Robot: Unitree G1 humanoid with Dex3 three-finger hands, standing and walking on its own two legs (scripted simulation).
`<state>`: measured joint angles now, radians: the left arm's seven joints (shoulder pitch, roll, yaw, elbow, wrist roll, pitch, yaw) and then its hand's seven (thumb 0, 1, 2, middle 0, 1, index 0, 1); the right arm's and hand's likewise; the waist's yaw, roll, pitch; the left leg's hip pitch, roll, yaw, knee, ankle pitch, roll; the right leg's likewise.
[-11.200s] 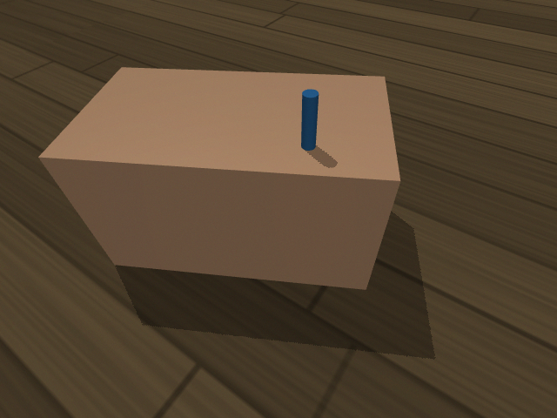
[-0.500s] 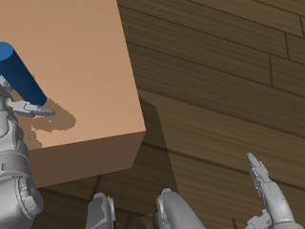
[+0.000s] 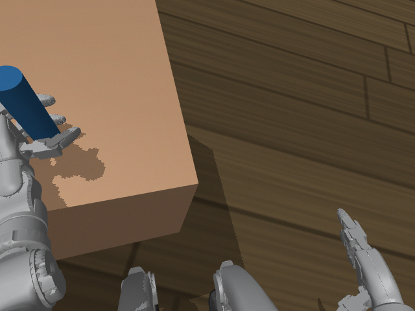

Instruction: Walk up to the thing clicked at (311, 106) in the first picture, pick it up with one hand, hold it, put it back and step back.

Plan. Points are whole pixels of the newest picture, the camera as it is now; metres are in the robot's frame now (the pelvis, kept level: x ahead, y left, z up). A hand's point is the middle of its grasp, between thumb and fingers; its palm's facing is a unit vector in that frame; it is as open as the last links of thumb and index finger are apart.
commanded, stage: settle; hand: left
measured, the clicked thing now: (32, 116) +0.48 +0.25 +0.04
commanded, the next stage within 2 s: lift in 1.38 s
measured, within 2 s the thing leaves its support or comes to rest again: leaves its support in 0.32 s
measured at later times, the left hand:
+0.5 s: hand (32, 123) +0.47 +0.25 +0.03, palm faces +0.26 -0.96 -0.02, open 5.6 cm
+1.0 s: hand (31, 108) +0.47 +0.24 +0.06, palm faces +0.26 -0.97 -0.01, open 5.6 cm
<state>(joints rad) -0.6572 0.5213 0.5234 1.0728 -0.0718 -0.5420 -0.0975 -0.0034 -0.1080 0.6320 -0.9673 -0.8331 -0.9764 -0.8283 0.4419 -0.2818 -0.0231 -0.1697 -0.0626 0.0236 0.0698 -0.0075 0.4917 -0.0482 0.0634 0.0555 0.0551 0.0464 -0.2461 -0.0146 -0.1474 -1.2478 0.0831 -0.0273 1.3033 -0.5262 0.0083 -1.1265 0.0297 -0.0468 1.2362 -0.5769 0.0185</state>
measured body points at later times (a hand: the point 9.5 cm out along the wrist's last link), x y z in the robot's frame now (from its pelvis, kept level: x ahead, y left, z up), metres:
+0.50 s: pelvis +0.00 +0.00 +0.01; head +0.13 +0.05 +0.44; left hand +0.45 +0.30 +0.03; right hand +0.16 -0.24 +0.03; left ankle +0.03 +0.11 -0.62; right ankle +0.00 -0.14 -0.62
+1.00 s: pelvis +0.00 +0.00 +0.03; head +0.12 +0.04 +0.46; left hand +0.45 +0.29 +0.07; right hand +0.16 -0.25 +0.04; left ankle +0.03 +0.11 -0.62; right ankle +0.00 -0.14 -0.62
